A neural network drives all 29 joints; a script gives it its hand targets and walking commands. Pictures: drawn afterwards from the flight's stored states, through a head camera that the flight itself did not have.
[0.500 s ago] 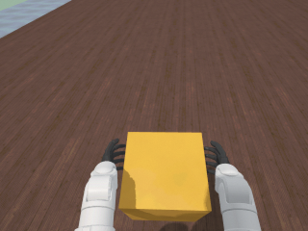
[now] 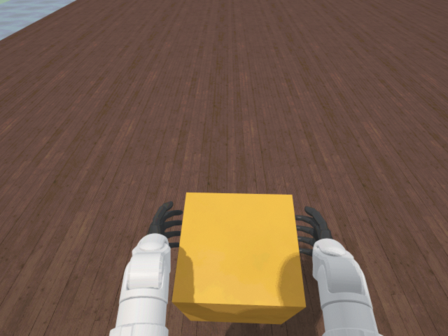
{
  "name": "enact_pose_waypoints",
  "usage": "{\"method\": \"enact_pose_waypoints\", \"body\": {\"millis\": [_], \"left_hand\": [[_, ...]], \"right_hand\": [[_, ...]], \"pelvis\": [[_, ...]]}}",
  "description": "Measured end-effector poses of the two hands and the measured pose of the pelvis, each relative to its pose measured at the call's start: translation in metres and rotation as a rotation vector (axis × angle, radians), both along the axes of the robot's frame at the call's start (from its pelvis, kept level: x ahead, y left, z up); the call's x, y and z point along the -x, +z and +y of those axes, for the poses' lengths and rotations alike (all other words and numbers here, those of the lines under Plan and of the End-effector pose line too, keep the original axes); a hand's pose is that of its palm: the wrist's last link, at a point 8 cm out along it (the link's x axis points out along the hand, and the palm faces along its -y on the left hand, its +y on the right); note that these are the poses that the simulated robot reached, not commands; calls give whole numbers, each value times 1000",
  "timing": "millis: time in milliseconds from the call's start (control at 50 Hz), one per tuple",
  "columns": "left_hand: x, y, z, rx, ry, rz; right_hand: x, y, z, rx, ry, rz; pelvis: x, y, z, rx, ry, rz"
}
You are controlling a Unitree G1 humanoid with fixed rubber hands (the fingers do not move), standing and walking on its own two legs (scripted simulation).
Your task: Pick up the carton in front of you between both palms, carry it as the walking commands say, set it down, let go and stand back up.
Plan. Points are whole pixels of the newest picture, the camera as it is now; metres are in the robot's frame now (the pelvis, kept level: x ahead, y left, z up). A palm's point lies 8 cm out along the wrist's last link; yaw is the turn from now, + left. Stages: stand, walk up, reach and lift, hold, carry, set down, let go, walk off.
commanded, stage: hold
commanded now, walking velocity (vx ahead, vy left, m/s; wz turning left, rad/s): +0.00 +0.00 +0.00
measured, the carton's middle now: (237, 263) +0.31 +0.00 -0.07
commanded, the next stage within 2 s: set down in 0.02 s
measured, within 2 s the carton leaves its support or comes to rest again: neither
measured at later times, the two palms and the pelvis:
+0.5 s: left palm (169, 243) +0.34 +0.15 -0.04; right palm (304, 247) +0.34 -0.15 -0.05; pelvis -0.03 +0.02 -0.03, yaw -3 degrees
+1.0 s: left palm (180, 270) +0.37 +0.14 -0.22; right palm (285, 260) +0.41 -0.15 -0.23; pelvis -0.04 -0.01 -0.15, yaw -2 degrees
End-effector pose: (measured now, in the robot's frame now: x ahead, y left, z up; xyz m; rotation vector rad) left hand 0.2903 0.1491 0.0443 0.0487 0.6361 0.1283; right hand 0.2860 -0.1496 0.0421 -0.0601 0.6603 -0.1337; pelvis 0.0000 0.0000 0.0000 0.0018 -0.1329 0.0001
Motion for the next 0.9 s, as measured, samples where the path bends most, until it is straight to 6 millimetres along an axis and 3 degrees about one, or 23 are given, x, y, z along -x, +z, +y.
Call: {"method": "enact_pose_waypoints", "body": {"millis": [160,280,360,440,520,680,900], "left_hand": [[-5,1,8,31,11,3],[-25,-4,5,53,49,5],[-38,-20,-1,43,56,20],[-46,-52,-3,14,63,46],[-48,-98,-2,-10,82,52],[-52,-186,-4,25,172,11],[-74,-240,-7,67,219,-18]], "right_hand": [[-2,1,9,-13,-27,3],[-21,-8,9,-5,-39,7],[-36,-23,4,10,-31,24],[-48,-55,2,21,-1,51],[-55,-102,4,21,34,59],[-74,-192,3,-5,46,20],[-114,-246,1,-42,48,-1]], "pelvis": [[9,-3,13,0,-27,-18],[15,-10,21,-3,-42,2],[18,-16,24,-8,-48,58],[22,-22,25,-13,-52,163],[28,-32,22,-16,-52,290],[38,-71,12,-22,-44,556],[36,-130,-3,-36,-41,788]]}}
